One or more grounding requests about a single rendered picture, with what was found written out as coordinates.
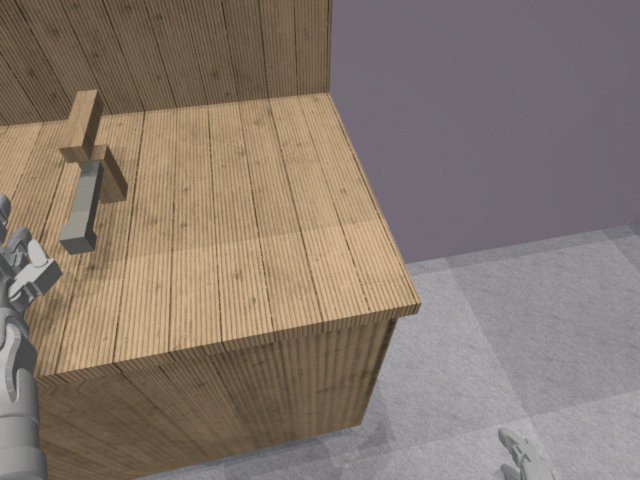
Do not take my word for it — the tap lever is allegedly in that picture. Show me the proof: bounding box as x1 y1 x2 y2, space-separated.
59 161 104 255

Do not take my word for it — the left robot forearm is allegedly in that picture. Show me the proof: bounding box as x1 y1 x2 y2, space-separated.
0 308 48 480

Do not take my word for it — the right robot hand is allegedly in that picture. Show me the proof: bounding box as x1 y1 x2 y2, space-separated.
493 427 555 480

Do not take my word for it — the left robot hand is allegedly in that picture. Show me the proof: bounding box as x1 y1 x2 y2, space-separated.
0 193 63 319

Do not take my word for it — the counter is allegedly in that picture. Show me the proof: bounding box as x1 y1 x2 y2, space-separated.
0 0 422 480

